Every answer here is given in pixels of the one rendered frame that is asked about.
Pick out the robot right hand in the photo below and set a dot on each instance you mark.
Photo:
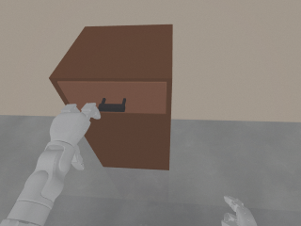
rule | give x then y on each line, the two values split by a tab
243	215

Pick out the handle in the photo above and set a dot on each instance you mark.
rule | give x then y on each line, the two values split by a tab
112	107

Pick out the robot left forearm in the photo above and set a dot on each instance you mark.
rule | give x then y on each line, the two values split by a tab
35	202

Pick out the robot left hand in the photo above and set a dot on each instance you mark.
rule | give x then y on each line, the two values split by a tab
71	125

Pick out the cabinet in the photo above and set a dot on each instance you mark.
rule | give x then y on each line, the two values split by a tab
124	53

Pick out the drawer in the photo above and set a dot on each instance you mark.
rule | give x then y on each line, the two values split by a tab
141	96

